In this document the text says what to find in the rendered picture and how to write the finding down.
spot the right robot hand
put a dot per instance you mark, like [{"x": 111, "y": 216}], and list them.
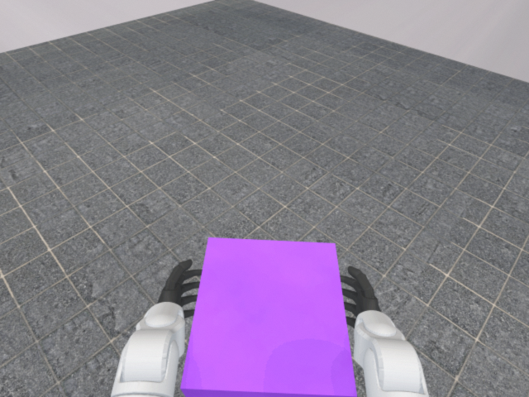
[{"x": 363, "y": 297}]

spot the robot left forearm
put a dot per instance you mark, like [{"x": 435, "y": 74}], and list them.
[{"x": 149, "y": 361}]

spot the left robot hand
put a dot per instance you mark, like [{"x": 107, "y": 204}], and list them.
[{"x": 174, "y": 286}]

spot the robot right forearm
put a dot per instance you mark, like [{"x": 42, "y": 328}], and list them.
[{"x": 391, "y": 365}]

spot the carton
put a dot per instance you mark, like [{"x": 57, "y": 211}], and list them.
[{"x": 269, "y": 321}]

